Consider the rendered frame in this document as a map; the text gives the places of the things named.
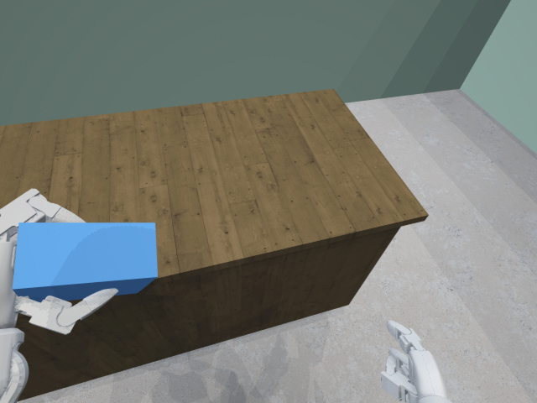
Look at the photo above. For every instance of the sponge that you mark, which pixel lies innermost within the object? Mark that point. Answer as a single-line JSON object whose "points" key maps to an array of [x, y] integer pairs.
{"points": [[73, 260]]}

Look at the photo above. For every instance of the robot left hand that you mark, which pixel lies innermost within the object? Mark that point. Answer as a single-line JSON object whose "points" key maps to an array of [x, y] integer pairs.
{"points": [[52, 313]]}

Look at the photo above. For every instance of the left robot forearm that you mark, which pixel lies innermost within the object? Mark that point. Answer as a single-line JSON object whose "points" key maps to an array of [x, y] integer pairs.
{"points": [[14, 369]]}

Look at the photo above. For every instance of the robot right hand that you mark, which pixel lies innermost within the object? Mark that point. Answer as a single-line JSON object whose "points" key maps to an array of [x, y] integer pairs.
{"points": [[420, 375]]}

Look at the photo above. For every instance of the table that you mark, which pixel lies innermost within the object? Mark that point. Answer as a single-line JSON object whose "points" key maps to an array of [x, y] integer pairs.
{"points": [[267, 210]]}

